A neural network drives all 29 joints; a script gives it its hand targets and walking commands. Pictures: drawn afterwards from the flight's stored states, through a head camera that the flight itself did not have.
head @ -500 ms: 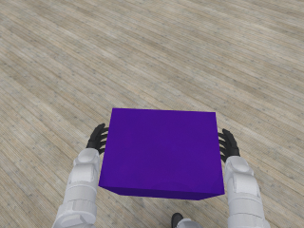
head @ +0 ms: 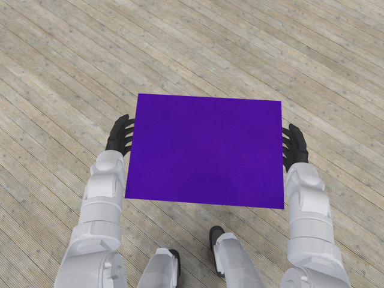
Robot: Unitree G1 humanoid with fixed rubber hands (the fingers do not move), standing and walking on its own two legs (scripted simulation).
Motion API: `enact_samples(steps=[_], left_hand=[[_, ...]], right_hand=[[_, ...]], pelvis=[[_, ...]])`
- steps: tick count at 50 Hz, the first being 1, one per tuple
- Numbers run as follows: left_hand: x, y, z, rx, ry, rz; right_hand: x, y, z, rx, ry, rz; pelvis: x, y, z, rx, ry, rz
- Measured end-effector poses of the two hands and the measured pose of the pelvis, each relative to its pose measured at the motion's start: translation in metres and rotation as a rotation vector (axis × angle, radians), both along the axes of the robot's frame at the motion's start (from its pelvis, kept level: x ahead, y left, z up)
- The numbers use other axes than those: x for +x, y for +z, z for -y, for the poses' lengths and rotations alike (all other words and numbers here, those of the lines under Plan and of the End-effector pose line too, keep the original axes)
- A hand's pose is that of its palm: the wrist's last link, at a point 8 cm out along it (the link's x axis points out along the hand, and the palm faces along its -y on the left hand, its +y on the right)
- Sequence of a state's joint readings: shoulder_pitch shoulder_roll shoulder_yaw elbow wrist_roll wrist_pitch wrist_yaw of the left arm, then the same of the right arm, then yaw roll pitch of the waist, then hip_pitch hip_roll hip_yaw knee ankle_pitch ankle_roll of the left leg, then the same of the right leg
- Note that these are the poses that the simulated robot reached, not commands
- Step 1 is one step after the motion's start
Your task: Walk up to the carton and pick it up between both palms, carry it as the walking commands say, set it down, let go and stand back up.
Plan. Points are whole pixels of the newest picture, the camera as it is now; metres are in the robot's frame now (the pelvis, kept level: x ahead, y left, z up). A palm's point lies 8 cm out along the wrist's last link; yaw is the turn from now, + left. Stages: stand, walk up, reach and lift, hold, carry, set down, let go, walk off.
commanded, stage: set down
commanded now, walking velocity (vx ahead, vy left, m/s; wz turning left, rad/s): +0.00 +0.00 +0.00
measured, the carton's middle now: (203, 160) +0.40 -0.05 -0.17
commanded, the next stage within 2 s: none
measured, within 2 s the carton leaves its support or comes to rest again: neither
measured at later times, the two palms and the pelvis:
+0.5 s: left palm (127, 149) +0.44 +0.14 -0.16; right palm (275, 164) +0.37 -0.23 -0.17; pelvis -0.04 -0.01 -0.09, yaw +0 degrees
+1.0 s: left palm (137, 148) +0.47 +0.13 -0.25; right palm (264, 163) +0.39 -0.24 -0.26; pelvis -0.05 +0.00 -0.16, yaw +1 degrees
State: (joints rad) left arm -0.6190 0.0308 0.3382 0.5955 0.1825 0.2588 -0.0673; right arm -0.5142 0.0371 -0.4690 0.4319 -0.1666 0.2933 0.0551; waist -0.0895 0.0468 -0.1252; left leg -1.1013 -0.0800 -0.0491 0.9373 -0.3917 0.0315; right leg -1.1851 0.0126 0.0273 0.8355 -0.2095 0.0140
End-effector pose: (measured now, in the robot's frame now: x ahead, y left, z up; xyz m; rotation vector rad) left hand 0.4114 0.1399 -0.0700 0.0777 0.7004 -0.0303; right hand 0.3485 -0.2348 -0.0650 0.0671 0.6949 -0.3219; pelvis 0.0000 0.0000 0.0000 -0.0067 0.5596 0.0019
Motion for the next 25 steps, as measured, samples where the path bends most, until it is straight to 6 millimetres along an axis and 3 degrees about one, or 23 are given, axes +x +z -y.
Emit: enact_samples(steps=[14,25], left_hand=[[0.017,-0.048,0.002,0.009,-0.007,-0.008],[0.032,-0.090,0.001,0.007,-0.013,-0.006]], right_hand=[[0.009,-0.060,0.000,0.036,-0.026,-0.002],[0.021,-0.104,-0.001,0.040,-0.031,0.001]], pelvis=[[-0.031,-0.049,0.010,0.016,-0.012,-0.113],[-0.041,-0.087,0.010,0.013,-0.004,-0.194]])
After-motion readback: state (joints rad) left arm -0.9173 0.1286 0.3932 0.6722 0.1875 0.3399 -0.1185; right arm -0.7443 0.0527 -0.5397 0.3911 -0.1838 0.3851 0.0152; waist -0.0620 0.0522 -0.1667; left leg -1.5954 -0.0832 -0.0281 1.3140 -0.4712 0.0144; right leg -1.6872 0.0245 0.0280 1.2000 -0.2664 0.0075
